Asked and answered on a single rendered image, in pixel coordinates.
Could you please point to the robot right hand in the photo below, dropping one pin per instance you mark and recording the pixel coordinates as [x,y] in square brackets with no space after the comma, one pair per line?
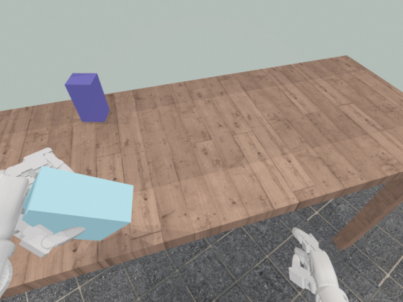
[318,270]

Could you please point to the sponge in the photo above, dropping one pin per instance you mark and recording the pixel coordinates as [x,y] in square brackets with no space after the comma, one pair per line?
[59,200]

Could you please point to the table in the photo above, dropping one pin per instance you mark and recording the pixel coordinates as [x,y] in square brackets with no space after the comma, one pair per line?
[210,155]

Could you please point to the robot right forearm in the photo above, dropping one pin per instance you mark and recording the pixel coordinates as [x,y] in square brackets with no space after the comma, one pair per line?
[330,294]

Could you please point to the robot left forearm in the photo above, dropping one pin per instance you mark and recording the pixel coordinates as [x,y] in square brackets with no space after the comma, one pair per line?
[7,248]

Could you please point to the robot left hand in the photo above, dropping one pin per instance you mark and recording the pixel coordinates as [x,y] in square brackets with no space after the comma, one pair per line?
[15,182]

